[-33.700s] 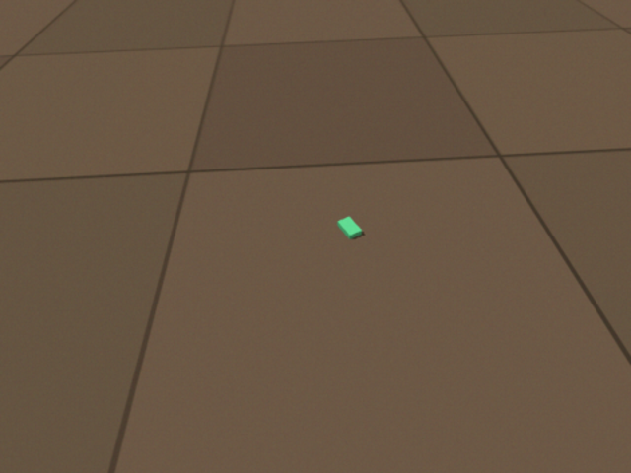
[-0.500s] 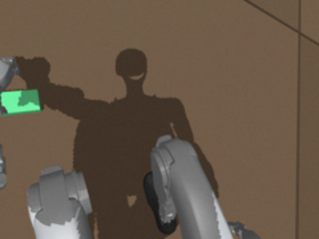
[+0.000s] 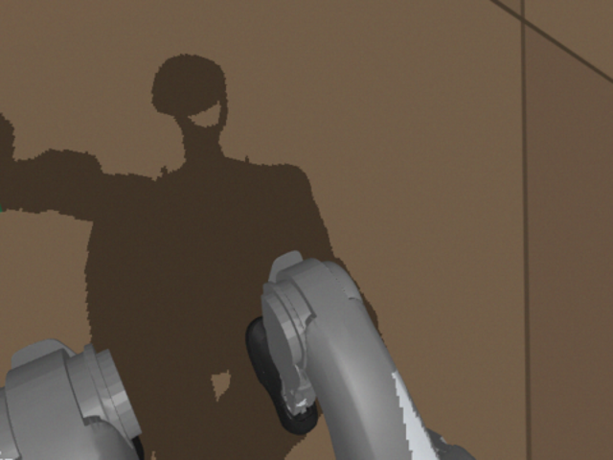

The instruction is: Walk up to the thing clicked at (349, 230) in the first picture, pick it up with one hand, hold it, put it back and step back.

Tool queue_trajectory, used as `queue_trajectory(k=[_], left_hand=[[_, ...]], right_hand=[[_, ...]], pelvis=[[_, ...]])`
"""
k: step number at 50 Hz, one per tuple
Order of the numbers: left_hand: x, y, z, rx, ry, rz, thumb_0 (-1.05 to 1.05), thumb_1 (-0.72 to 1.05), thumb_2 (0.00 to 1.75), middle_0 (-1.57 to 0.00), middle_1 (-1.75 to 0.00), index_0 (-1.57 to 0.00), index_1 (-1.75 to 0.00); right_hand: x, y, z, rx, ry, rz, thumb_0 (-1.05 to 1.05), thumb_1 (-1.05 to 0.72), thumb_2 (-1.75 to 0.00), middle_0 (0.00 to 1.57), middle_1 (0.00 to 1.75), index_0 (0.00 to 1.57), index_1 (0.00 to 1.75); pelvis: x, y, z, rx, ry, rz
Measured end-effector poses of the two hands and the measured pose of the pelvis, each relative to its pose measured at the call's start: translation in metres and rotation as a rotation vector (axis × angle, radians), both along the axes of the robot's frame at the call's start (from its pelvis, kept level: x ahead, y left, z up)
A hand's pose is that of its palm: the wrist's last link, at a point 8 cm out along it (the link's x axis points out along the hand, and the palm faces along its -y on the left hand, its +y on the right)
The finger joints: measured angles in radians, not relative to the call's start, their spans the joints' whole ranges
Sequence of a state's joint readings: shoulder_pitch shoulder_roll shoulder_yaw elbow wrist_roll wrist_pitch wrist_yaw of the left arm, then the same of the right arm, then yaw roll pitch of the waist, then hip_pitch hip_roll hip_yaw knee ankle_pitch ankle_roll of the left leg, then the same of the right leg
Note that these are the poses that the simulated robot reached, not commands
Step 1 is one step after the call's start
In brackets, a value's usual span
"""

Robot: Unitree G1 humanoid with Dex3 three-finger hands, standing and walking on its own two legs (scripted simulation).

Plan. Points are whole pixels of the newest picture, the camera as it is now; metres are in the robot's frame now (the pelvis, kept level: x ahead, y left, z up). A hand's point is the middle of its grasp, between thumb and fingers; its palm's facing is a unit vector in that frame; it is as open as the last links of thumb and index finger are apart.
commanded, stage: rest palm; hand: left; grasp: from above
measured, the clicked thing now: out of the picture +0.50 +0.28 -0.30
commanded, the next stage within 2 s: close in 0.96 s
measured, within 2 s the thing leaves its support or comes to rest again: neither
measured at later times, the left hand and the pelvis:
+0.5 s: hand out of the picture +0.47 +0.28 -0.26, palm faces -0.48 -0.09 -0.87, open 12.4 cm; pelvis +0.00 +0.00 +0.00, yaw -1 degrees
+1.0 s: hand out of the picture +0.48 +0.27 -0.27, palm faces -0.46 -0.09 -0.89, open 12.1 cm; pelvis +0.00 +0.00 +0.00, yaw -2 degrees
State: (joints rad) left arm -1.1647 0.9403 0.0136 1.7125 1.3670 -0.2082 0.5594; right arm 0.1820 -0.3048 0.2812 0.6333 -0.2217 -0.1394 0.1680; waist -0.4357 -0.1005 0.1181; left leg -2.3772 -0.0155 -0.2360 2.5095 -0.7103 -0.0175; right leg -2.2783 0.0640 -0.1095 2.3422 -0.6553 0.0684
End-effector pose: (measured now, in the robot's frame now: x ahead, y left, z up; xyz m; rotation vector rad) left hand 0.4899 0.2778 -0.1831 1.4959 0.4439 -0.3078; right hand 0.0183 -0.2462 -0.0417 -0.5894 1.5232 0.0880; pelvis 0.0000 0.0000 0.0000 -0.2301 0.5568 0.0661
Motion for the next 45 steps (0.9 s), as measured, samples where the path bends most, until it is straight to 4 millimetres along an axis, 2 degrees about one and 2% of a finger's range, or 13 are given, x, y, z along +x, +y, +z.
queue_trajectory(k=[6, 19, 34, 45], left_hand=[[0.003, 0.001, -0.008, -0.008, 0.009, 0.034, 0.0, -0.23, 0.77, -0.33, -0.75, -0.32, -0.74], [-0.01, 0.015, -0.022, -0.023, 0.037, 0.033, 0.0, -0.22, 0.76, -0.34, -0.72, -0.33, -0.73], [-0.015, -0.003, -0.022, -0.018, 0.007, -0.042, 0.0, -0.19, 0.74, -0.35, -0.73, -0.34, -0.73], [-0.011, -0.008, -0.031, -0.018, -0.008, 0.019, 0.0, -0.17, 0.71, -0.36, -0.73, -0.36, -0.72]], right_hand=[[0.007, 0.001, 0.001, 0.016, -0.01, 0.02, 0.0, -0.9, -0.9, 0.2, 0.3, 0.2, 0.3], [0.017, -0.007, 0.007, -0.005, 0.023, 0.077, 0.0, -0.91, -0.91, 0.2, 0.3, 0.2, 0.3], [0.016, 0.003, 0.01, 0.014, -0.019, 0.1, 0.0, -0.91, -0.91, 0.2, 0.3, 0.2, 0.3], [0.006, 0.007, 0.014, 0.048, 0.002, 0.097, 0.0, -0.91, -0.91, 0.2, 0.3, 0.2, 0.3]], pelvis=[[0.003, 0.0, -0.001, -0.009, -0.002, -0.006], [0.003, 0.0, -0.001, -0.019, -0.024, -0.006], [-0.003, 0.005, 0.0, -0.034, -0.05, -0.012], [-0.004, 0.005, 0.001, -0.035, -0.043, -0.018]])
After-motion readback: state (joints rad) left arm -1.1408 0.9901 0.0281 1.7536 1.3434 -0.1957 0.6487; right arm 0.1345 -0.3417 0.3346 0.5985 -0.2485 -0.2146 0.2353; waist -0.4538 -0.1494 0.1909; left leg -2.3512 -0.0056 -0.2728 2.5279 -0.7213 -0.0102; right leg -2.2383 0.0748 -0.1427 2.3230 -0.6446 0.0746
